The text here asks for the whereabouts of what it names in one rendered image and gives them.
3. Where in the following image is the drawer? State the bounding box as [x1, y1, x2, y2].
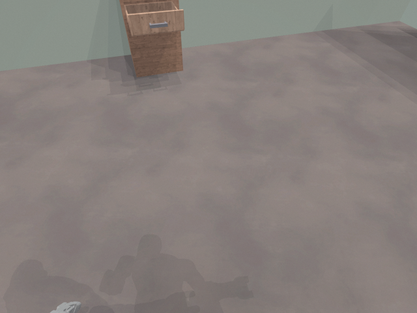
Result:
[124, 1, 184, 37]

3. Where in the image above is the handle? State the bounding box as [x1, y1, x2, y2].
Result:
[149, 22, 168, 28]

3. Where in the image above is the cabinet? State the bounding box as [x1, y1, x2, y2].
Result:
[119, 0, 183, 78]

